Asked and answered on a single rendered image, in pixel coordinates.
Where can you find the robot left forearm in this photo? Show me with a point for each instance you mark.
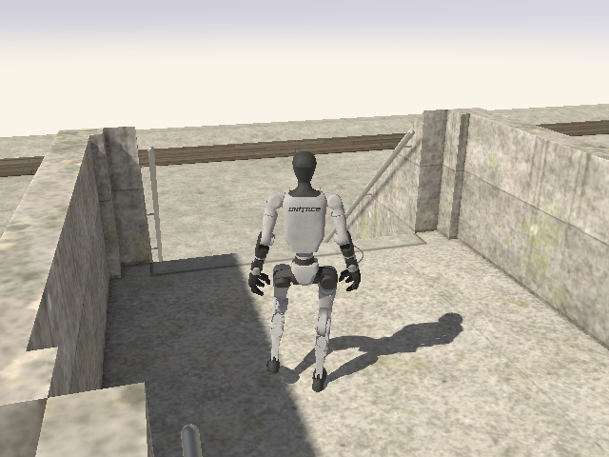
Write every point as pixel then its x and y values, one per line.
pixel 259 257

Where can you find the humanoid robot head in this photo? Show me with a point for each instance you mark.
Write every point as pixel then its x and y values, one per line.
pixel 304 164

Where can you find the robot right forearm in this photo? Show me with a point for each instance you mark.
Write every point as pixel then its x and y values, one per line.
pixel 349 255

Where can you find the robot right hand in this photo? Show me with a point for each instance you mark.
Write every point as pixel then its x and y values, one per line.
pixel 353 276

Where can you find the left robot upper arm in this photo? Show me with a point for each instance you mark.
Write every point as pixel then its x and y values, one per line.
pixel 273 202

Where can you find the robot torso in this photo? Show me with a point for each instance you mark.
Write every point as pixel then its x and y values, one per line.
pixel 304 222

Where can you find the robot left hand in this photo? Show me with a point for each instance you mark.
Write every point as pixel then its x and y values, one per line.
pixel 253 281

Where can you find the right robot upper arm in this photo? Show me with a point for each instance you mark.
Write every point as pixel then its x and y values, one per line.
pixel 334 202

